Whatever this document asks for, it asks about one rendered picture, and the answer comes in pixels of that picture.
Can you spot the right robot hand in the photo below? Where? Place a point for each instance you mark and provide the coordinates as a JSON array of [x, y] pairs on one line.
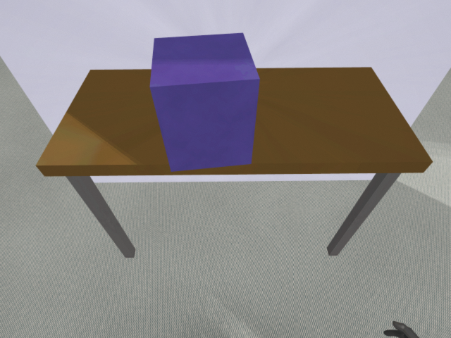
[[402, 331]]

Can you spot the table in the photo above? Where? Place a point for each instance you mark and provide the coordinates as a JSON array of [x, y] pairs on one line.
[[309, 121]]

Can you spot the carton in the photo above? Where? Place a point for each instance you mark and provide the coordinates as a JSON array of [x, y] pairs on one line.
[[205, 91]]

